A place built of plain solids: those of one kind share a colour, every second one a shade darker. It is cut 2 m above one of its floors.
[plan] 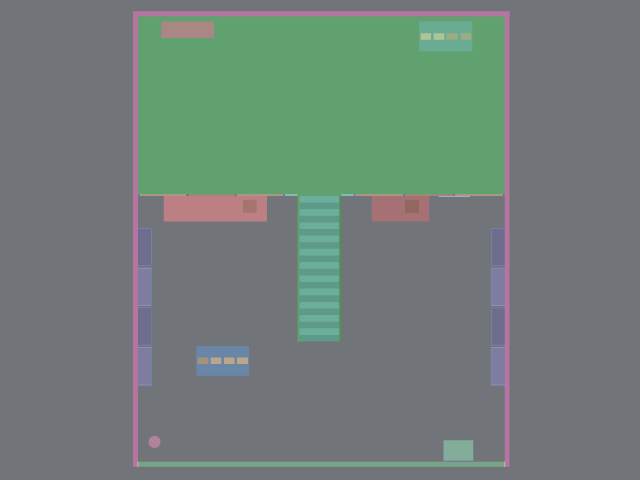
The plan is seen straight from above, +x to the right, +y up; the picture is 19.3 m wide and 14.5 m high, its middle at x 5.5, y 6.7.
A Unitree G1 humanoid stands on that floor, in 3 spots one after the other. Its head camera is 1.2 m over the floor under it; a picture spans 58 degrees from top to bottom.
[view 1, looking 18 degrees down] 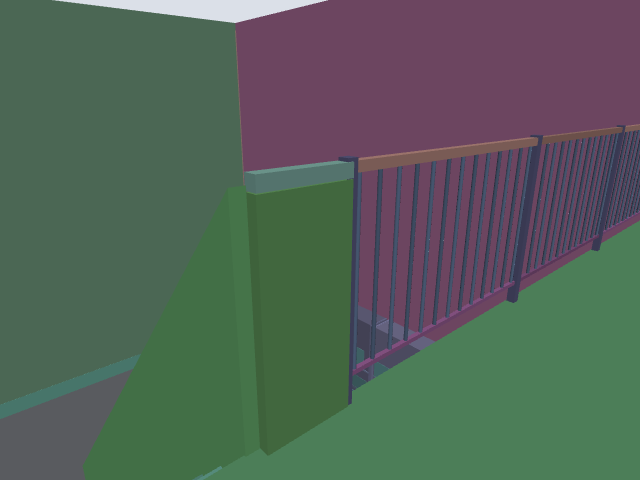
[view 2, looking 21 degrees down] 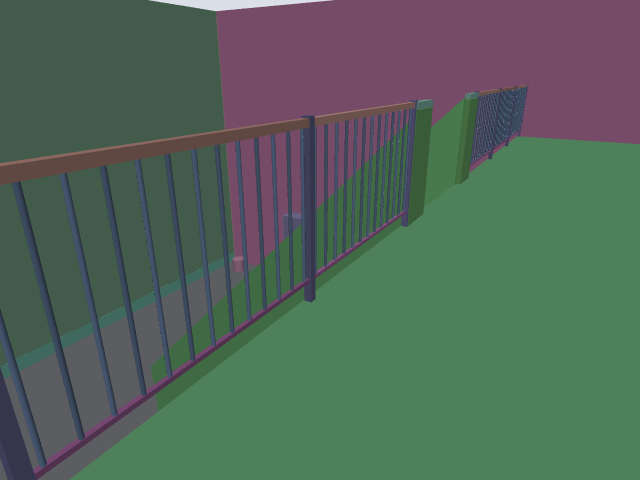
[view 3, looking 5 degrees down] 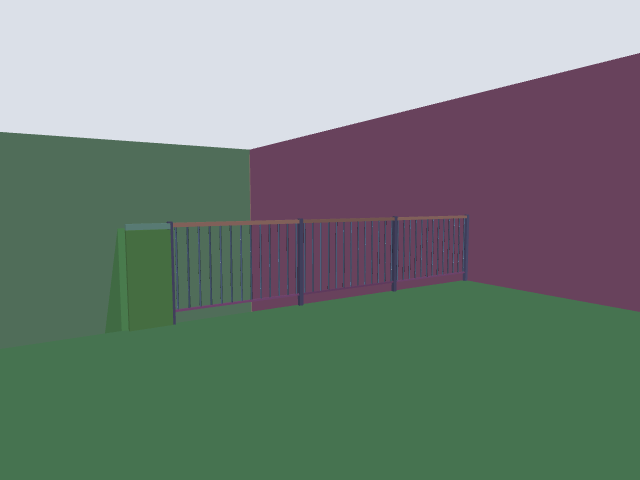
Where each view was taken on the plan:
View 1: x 5.48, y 9.13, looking -131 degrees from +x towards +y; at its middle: upper_guard_return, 1.45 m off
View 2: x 9.88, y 9.23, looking -149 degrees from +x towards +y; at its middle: stair_guard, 4.67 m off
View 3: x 5.48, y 12.36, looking -123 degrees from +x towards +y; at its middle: wall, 10.10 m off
